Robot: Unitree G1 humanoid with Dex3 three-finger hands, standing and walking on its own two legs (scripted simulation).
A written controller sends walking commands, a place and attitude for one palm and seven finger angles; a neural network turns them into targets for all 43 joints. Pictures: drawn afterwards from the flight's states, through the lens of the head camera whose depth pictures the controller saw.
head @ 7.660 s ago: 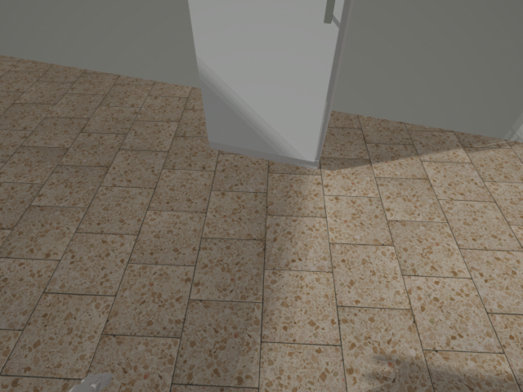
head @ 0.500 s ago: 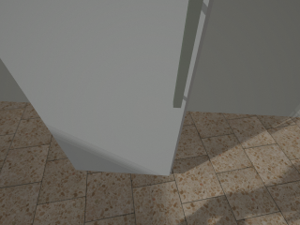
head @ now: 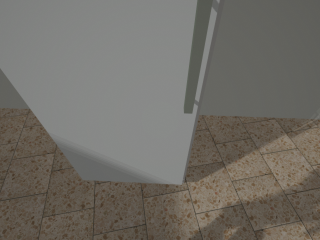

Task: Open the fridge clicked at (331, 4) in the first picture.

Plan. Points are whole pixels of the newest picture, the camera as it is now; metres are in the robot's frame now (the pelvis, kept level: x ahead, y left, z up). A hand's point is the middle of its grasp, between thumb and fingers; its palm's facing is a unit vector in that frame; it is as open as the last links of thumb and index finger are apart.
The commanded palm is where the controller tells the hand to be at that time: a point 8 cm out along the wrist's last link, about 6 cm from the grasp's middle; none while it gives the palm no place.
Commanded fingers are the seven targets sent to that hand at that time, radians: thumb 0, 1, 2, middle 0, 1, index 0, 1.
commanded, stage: look again from close up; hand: right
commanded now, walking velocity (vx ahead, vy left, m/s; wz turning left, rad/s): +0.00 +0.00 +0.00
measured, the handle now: (194, 61) +0.50 -0.06 +0.20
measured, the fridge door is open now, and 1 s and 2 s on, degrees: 0 0 0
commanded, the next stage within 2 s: shuffle to correct the standing spot in 0.30 s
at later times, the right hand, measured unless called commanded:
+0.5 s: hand out of the picture +0.02 -0.18 -0.17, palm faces +0.00 +0.97 -0.23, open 7.4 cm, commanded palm none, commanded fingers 0.00 -0.90 -0.90 0.20 0.30 0.20 0.30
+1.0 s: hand out of the picture -0.03 -0.09 -0.20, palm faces +0.08 +0.99 -0.10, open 7.4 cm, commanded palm none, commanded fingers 0.00 -0.90 -0.90 0.20 0.30 0.20 0.30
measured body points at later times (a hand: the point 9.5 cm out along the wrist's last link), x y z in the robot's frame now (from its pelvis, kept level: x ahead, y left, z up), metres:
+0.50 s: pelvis +0.00 +0.01 +0.00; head +0.01 +0.01 +0.45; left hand +0.04 +0.25 -0.15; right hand +0.02 -0.23 -0.15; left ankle -0.03 +0.14 -0.74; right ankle +0.01 -0.09 -0.74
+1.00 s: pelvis +0.04 +0.05 -0.02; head +0.07 +0.02 +0.43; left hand +0.09 +0.29 -0.16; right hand -0.03 -0.14 -0.19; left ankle -0.03 +0.14 -0.73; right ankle +0.05 -0.02 -0.74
